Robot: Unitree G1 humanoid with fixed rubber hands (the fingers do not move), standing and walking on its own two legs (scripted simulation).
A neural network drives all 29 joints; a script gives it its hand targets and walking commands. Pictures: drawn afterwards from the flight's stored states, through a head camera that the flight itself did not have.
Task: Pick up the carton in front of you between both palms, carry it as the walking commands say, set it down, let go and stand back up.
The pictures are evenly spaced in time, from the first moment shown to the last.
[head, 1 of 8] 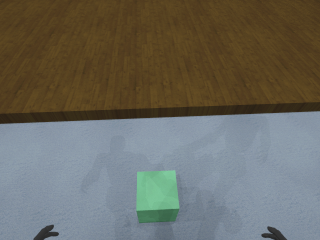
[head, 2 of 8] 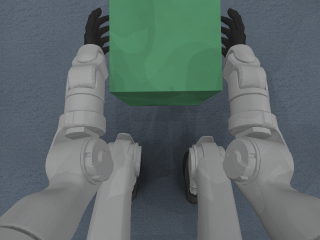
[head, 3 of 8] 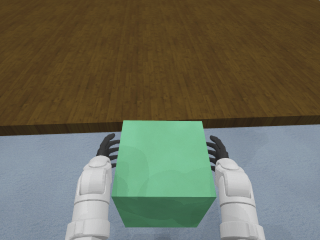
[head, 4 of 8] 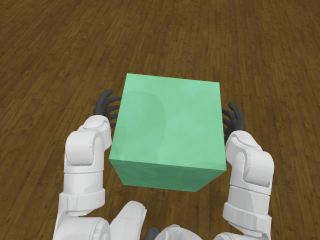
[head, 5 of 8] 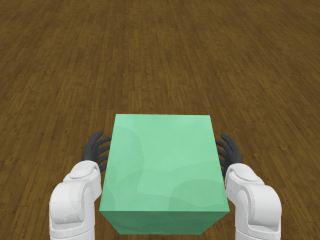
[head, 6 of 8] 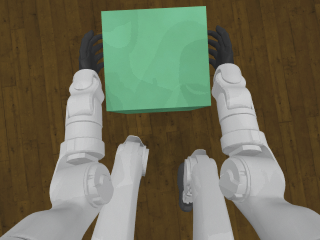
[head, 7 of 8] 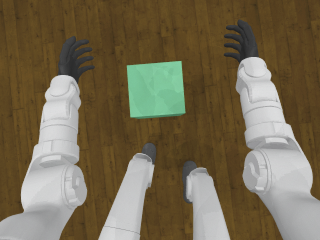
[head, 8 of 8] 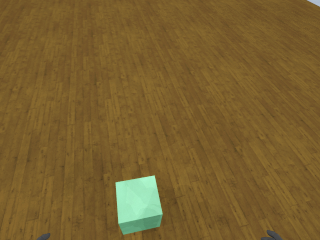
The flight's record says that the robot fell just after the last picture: no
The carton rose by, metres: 0.84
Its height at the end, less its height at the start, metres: +0.12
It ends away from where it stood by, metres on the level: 2.68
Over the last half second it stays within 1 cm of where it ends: yes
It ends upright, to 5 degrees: yes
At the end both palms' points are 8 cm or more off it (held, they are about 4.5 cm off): yes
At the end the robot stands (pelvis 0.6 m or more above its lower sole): yes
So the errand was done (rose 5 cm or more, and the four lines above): yes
